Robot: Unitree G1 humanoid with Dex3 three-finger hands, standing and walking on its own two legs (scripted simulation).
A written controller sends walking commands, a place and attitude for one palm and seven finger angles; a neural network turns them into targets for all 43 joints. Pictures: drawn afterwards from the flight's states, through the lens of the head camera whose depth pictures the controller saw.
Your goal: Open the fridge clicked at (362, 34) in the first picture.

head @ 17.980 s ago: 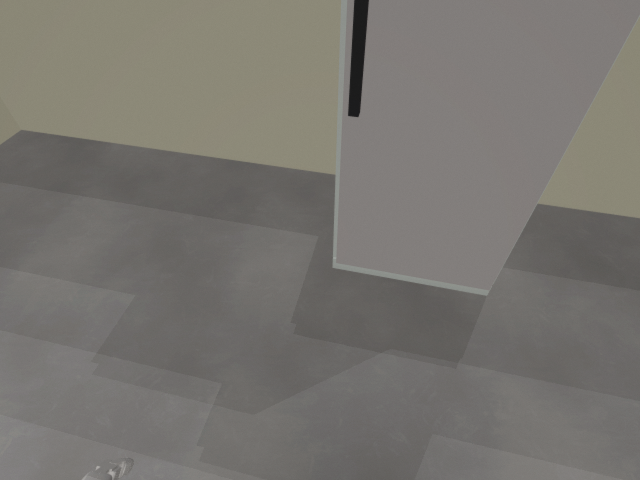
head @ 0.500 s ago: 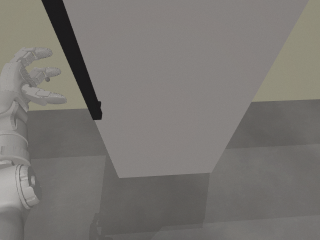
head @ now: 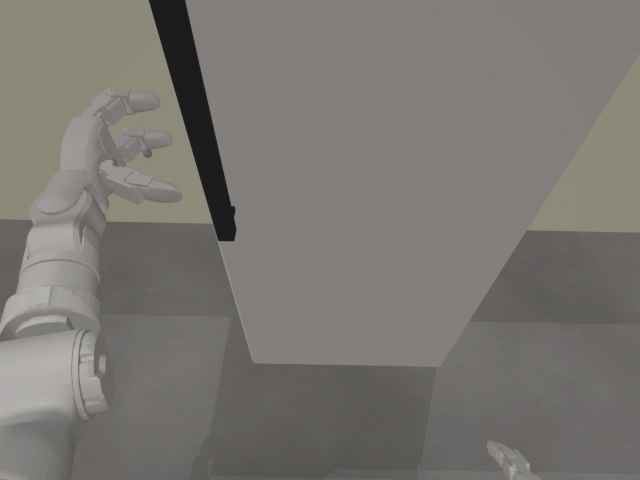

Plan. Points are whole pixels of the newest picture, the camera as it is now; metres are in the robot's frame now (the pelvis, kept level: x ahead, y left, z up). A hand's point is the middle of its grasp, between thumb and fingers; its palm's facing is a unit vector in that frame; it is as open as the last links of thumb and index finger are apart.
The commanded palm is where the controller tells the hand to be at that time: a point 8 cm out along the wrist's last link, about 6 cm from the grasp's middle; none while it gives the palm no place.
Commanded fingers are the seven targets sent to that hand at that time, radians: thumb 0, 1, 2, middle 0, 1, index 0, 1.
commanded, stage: move the hooked fingers beside the handle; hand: left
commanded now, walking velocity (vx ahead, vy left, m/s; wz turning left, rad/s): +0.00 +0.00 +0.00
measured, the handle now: (204, 120) +0.51 +0.16 +0.19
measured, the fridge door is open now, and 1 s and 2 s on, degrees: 0 0 0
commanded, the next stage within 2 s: feel for the door with the fingertips in 0.10 s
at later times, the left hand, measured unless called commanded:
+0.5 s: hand (182, 152) +0.47 +0.18 +0.17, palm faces +0.00 -1.00 +0.02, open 14.0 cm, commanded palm +0.43 +0.23 +0.17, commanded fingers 0.00 -0.50 0.30 -0.30 -1.20 -0.30 -1.20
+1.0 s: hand (176, 146) +0.47 +0.19 +0.18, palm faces +0.01 -1.00 +0.01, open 13.7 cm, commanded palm +0.45 +0.24 +0.17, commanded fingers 0.00 -0.50 0.30 -0.30 -1.20 -0.30 -1.20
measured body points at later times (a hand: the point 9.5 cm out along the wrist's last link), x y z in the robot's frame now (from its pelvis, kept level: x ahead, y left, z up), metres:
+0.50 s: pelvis +0.00 +0.00 +0.00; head +0.03 -0.01 +0.45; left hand +0.46 +0.24 +0.18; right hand +0.05 -0.27 -0.11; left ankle +0.01 +0.10 -0.73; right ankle -0.01 -0.11 -0.73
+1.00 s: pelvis +0.00 -0.01 +0.00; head +0.04 -0.01 +0.45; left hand +0.46 +0.24 +0.18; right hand +0.07 -0.28 -0.11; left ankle +0.01 +0.10 -0.73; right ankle -0.01 -0.11 -0.73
